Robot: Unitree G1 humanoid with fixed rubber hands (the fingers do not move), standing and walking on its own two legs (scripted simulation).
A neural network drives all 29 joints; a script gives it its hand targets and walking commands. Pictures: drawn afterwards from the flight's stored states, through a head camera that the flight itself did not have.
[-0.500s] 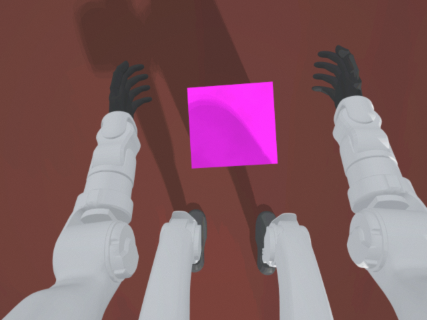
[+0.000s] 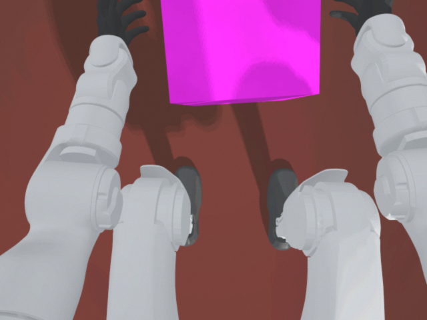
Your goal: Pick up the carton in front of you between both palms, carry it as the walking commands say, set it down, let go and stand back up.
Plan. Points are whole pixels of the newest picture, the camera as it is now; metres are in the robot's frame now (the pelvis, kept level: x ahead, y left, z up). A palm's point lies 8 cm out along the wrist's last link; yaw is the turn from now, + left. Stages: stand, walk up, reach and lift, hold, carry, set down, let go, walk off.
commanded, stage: reach and lift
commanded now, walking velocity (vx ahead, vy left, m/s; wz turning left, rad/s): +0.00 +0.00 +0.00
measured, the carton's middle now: (237, 45) +0.52 +0.00 -0.26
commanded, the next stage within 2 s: none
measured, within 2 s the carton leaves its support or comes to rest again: leaves its support in 0.94 s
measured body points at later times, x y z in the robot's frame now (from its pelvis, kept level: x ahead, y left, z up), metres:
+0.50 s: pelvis +0.01 +0.00 -0.01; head +0.37 -0.01 +0.25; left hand +0.54 +0.17 -0.20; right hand +0.55 -0.18 -0.20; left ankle +0.13 +0.12 -0.35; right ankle +0.13 -0.12 -0.35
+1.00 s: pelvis +0.00 +0.00 -0.03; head +0.35 -0.01 +0.26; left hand +0.55 +0.15 -0.17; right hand +0.55 -0.16 -0.18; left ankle +0.13 +0.12 -0.35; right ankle +0.13 -0.12 -0.35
